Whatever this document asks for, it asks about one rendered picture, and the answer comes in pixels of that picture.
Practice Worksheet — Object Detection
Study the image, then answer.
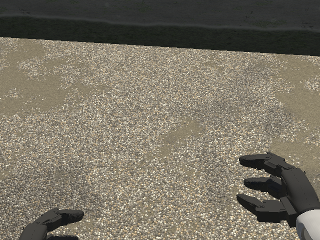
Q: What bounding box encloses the left robot hand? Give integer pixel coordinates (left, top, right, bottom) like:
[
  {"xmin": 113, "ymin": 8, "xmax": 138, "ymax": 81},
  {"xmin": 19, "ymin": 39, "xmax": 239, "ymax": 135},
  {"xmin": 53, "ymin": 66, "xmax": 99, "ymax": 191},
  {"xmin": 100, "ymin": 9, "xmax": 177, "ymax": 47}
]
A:
[{"xmin": 18, "ymin": 207, "xmax": 84, "ymax": 240}]

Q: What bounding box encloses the right robot forearm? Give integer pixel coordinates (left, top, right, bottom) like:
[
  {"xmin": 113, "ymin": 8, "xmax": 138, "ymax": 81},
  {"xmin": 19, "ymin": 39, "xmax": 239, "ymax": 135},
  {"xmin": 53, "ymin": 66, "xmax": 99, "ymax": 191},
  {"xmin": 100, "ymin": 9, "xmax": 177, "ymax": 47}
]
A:
[{"xmin": 296, "ymin": 209, "xmax": 320, "ymax": 240}]

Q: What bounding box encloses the right robot hand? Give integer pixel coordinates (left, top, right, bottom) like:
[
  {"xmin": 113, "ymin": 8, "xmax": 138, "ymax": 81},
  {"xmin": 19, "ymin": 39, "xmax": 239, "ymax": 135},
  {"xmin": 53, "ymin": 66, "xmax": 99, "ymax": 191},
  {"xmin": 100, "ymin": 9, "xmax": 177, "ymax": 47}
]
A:
[{"xmin": 236, "ymin": 152, "xmax": 320, "ymax": 228}]

